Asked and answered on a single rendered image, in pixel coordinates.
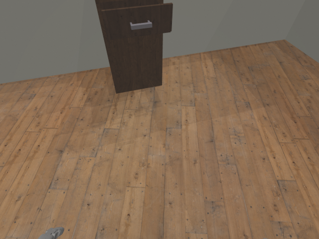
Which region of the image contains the handle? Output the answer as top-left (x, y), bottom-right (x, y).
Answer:
top-left (130, 20), bottom-right (152, 30)

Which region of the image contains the drawer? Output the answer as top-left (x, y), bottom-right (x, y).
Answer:
top-left (100, 0), bottom-right (173, 40)

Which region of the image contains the robot left hand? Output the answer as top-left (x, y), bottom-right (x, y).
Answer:
top-left (38, 227), bottom-right (64, 239)

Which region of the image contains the cabinet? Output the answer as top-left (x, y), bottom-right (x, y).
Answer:
top-left (95, 0), bottom-right (163, 94)

